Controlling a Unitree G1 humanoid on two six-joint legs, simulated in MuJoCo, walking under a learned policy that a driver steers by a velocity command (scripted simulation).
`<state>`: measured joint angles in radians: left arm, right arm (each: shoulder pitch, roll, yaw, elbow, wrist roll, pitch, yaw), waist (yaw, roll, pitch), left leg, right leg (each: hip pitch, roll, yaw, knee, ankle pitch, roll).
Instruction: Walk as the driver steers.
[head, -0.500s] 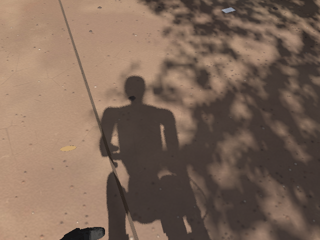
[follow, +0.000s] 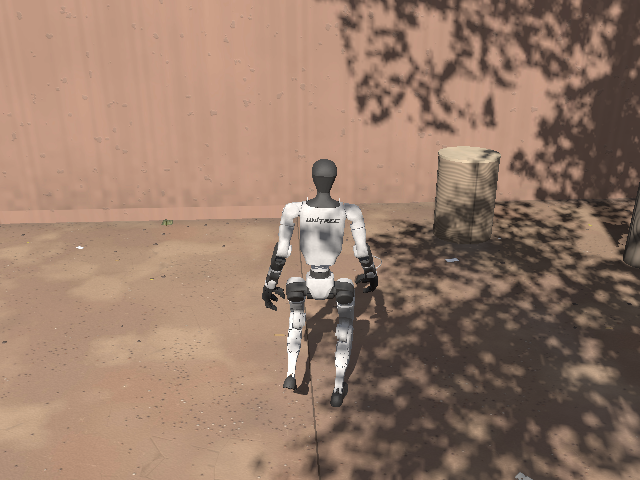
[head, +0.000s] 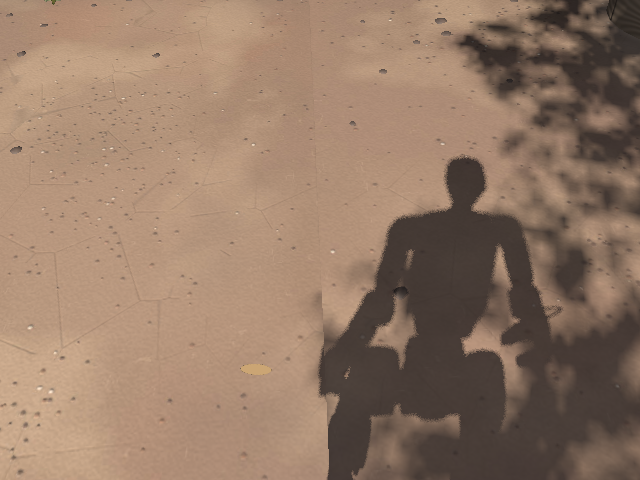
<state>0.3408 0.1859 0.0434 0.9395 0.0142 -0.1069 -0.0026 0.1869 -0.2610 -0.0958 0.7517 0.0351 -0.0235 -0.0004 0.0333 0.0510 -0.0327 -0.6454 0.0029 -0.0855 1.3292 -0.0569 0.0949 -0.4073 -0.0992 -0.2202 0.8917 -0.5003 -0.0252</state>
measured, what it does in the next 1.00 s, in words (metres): walks ahead, turning left: left foot 0.13 m lower, then right foot 0.13 m higher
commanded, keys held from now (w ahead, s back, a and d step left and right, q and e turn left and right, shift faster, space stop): w+q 0.76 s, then no key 0.24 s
